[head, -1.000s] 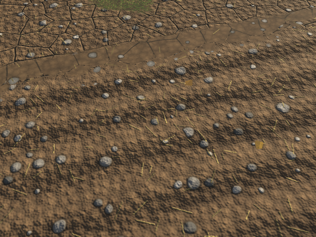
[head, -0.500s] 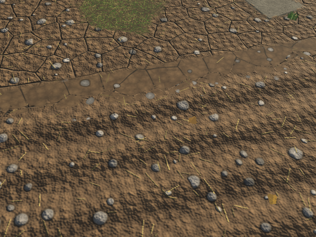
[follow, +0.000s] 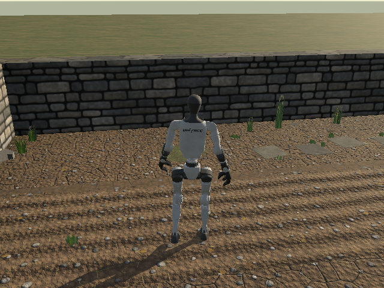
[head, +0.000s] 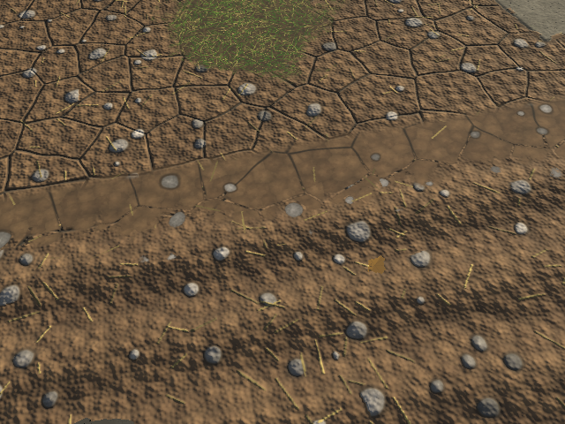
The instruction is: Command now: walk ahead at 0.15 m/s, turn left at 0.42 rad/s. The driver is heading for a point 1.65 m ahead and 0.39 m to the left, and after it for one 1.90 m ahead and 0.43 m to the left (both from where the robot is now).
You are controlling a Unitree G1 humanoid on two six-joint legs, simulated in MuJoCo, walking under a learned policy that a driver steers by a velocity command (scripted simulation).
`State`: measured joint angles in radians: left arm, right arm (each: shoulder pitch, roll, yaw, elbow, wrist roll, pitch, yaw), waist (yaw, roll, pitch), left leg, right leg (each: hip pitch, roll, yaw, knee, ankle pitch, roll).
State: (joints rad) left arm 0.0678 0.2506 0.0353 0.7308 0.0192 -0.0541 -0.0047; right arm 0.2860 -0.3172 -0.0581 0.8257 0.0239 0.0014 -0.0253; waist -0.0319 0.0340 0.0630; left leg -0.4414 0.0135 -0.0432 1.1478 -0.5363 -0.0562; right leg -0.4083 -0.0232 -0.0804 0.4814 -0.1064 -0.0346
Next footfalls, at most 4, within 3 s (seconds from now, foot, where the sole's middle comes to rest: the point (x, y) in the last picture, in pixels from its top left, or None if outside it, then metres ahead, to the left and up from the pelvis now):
0.30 left None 0.09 0.15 -0.77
0.76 right None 0.14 -0.09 -0.77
1.82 right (273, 388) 0.52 0.07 -0.77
2.36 left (143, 314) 0.72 0.39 -0.77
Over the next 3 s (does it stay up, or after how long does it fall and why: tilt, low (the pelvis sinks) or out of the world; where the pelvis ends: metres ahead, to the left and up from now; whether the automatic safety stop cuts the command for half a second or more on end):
stays up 0.95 0.32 0.00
